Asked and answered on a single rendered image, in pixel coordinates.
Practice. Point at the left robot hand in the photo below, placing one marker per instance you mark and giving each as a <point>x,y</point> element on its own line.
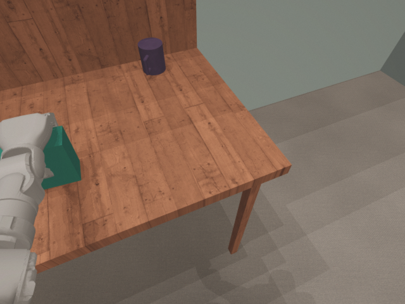
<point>34,129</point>

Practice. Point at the robot left upper arm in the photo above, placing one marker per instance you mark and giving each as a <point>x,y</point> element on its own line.
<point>17,276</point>

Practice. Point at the table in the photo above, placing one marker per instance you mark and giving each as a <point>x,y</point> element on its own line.
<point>151,147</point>

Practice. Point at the left robot forearm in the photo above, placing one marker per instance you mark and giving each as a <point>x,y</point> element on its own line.
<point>21,176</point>

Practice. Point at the sponge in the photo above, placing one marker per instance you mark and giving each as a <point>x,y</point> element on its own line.
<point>61,158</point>

